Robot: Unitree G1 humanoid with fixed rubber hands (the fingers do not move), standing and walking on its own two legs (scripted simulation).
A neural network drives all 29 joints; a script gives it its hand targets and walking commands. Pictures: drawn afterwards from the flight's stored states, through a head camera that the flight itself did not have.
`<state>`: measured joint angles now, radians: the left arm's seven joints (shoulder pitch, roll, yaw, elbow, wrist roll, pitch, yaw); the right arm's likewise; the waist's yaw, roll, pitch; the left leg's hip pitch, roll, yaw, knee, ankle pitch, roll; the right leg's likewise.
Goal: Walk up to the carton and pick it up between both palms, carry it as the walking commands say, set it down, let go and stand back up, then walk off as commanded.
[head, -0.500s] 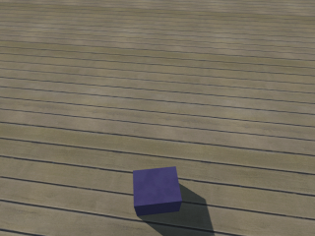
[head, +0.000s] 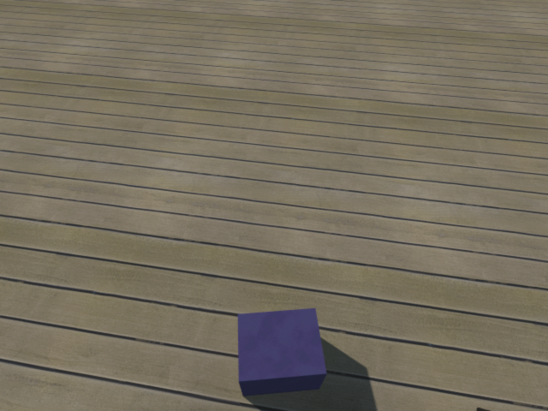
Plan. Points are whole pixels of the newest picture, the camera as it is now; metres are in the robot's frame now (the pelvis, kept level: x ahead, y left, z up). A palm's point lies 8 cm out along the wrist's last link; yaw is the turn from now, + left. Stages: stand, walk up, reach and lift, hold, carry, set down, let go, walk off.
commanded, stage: walk up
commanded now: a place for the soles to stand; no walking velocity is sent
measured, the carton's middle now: (279, 352) +0.40 -0.01 -0.67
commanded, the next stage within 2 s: reach and lift in 1.12 s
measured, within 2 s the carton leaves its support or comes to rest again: neither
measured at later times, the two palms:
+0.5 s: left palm out of the picture +0.11 +0.32 -0.10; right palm out of the picture +0.08 -0.31 -0.11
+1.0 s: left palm out of the picture +0.09 +0.31 -0.10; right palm out of the picture +0.07 -0.32 -0.11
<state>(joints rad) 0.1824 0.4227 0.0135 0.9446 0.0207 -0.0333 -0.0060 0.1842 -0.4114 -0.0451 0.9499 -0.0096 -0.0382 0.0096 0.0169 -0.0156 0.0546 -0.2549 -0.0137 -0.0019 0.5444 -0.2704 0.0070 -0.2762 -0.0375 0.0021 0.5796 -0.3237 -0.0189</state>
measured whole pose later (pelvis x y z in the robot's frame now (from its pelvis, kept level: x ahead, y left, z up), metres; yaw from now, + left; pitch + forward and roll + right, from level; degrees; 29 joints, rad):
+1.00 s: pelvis +0.00 +0.00 +0.01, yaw +0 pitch -1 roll +1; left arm 0.06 0.39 0.01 1.07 0.02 0.01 -0.03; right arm 0.18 -0.39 -0.05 1.04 -0.01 -0.04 -0.01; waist 0.02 -0.01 0.06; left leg -0.23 -0.01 0.00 0.48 -0.24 -0.01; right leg -0.26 -0.04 0.00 0.54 -0.26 0.01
